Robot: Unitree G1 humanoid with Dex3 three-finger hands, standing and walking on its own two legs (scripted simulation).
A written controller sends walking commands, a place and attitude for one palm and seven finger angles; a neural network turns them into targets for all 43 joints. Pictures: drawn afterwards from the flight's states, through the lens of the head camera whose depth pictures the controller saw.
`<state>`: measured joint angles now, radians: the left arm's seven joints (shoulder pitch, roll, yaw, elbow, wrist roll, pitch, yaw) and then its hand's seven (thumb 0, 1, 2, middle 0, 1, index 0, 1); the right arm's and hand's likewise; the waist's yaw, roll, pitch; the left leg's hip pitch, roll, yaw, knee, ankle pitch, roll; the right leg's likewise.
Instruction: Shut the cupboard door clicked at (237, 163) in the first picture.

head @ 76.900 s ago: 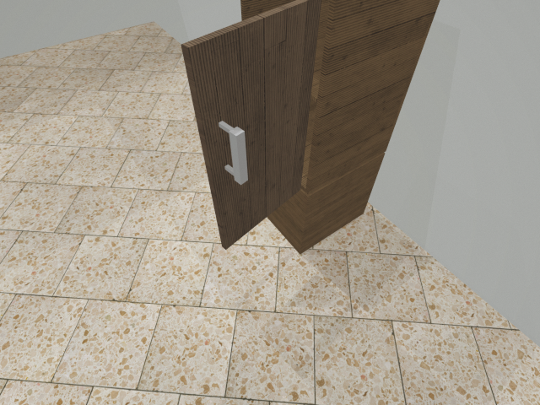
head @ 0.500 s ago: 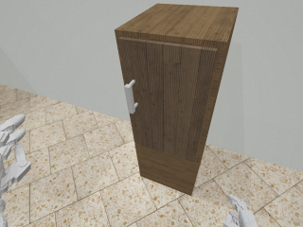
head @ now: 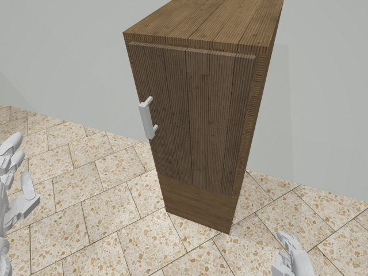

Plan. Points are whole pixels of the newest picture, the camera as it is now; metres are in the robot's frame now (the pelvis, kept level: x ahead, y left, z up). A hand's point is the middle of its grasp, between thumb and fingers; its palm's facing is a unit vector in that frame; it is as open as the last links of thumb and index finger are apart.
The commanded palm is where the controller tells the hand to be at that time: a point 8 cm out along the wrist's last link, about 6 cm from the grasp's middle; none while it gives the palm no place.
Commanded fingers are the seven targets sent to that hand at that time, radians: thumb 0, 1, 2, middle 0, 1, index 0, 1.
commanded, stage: step back with the hand held close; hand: left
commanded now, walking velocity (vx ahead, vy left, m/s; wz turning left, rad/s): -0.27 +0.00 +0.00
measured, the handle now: (150, 117) +0.58 +0.18 +0.02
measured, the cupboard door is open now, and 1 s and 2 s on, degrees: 0 0 0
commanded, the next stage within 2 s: stop stepping back and stand still in 1.02 s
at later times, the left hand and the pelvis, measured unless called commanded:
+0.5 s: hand out of the picture +0.13 +0.29 +0.16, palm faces +0.40 -0.79 -0.46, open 7.5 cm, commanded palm +0.08 +0.33 +0.18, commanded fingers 0.00 0.90 0.90 -0.20 -0.30 -0.20 -0.30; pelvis -0.07 +0.03 +0.00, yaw -1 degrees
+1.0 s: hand out of the picture +0.02 +0.33 +0.16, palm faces +0.55 -0.73 -0.40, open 7.5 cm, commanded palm -0.06 +0.35 +0.18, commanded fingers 0.00 0.90 0.90 -0.20 -0.30 -0.20 -0.30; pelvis -0.18 +0.04 -0.02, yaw +4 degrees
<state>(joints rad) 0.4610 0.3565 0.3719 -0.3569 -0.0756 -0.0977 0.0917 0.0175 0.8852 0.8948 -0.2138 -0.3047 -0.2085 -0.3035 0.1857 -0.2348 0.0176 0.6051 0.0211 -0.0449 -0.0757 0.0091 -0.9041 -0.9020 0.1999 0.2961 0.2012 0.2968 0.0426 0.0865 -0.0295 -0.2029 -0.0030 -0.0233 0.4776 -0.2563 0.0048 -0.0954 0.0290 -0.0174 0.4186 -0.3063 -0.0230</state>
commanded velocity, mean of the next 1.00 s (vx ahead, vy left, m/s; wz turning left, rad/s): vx -0.31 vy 0.00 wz -0.05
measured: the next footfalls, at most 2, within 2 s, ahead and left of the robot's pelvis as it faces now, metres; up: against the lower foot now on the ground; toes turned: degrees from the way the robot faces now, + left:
left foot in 0.90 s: -0.05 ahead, +0.14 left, +0.00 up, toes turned +4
right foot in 1.08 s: -0.20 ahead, -0.09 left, +0.00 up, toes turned +6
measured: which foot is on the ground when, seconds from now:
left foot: down 0.00-0.76, up 0.78-0.88, down 0.90-1.00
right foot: down 0.00-0.92, up 0.94-1.00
